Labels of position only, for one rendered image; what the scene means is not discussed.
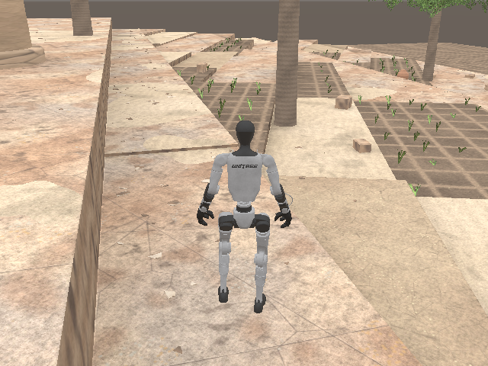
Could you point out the robot right hand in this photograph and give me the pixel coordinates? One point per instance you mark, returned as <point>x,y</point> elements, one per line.
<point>284,216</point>

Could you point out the right robot upper arm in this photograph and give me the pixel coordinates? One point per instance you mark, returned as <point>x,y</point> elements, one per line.
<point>268,161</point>

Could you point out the robot right foot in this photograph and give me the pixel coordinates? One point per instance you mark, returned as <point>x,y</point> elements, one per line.
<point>258,307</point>

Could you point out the robot left hand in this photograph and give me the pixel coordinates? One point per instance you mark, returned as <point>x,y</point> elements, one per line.
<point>206,214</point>

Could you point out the humanoid robot head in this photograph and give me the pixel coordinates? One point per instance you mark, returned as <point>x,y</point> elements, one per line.
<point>245,131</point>

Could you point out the left robot upper arm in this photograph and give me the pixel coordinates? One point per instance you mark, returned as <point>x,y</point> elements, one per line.
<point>216,172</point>

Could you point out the robot right forearm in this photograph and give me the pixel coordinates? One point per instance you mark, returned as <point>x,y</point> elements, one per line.
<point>282,201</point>

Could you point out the robot left forearm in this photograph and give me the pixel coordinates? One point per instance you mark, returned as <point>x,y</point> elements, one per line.
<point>206,201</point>

